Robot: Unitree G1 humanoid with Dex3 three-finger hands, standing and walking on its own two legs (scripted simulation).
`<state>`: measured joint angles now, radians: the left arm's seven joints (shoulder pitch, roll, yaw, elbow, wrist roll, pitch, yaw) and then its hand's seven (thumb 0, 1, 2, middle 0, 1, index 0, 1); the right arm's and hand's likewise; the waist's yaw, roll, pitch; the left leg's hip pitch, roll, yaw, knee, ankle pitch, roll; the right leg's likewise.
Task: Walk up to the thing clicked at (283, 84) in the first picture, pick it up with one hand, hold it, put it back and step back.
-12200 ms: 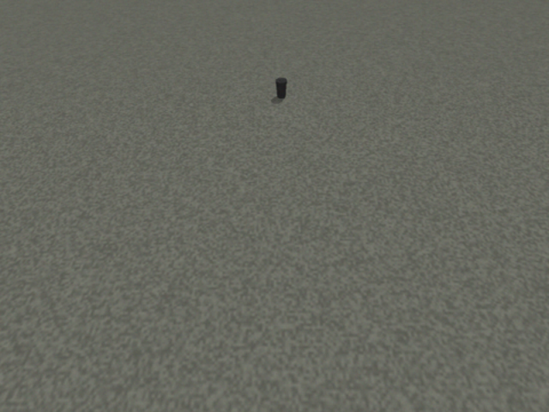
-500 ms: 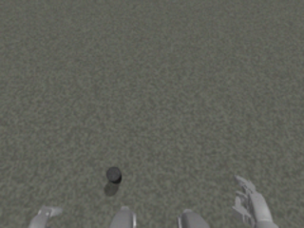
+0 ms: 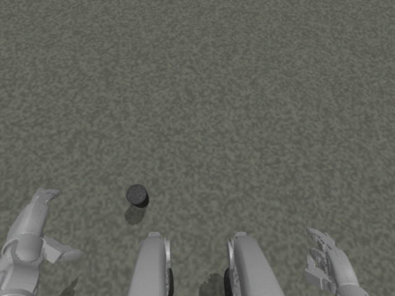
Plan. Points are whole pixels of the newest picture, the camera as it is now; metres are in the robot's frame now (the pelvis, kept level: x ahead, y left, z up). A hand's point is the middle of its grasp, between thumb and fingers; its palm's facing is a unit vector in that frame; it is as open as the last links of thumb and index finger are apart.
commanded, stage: go down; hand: left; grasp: from the side
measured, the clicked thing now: (139, 197) +0.43 +0.22 -0.54
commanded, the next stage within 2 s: none
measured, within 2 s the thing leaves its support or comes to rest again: neither
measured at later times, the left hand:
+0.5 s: hand (53, 204) +0.33 +0.34 -0.14, palm faces -0.26 -0.61 -0.74, open 14.8 cm
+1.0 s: hand (56, 190) +0.36 +0.34 -0.14, palm faces -0.29 -0.55 -0.79, open 14.8 cm
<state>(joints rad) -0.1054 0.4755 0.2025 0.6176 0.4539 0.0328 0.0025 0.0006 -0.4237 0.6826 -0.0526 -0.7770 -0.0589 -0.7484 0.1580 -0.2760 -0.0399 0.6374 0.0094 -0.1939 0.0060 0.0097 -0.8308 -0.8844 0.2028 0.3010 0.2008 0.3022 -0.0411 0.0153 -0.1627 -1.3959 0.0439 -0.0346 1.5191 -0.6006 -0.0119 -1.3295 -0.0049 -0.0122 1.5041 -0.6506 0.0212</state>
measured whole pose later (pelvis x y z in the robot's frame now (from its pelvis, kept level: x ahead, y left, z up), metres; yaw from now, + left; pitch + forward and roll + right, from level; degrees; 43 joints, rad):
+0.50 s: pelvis -0.02 +0.00 -0.05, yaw -1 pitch +31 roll -5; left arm -0.36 0.65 0.30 0.81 0.52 -0.22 -0.08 0.00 -0.44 0.73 -0.07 -0.77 -0.08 -0.75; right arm 0.17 -0.28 -0.03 0.65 0.00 -0.07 0.01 0.01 -0.85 -0.89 0.20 0.30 0.20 0.30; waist -0.06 0.02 -0.16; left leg -1.64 0.05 -0.07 1.70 -0.61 -0.01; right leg -1.55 0.00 -0.03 1.67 -0.66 0.03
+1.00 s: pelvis -0.03 +0.01 -0.06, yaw -2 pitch +32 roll -6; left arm -0.50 0.71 0.29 0.91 0.61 -0.29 -0.07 0.00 -0.47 0.76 -0.06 -0.81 -0.07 -0.79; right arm 0.18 -0.28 -0.01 0.66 -0.01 -0.01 0.03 0.01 -0.86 -0.89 0.20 0.30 0.20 0.30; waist -0.08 0.03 -0.16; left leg -1.71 0.05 -0.08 1.75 -0.61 0.00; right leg -1.61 0.01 -0.04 1.70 -0.65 0.03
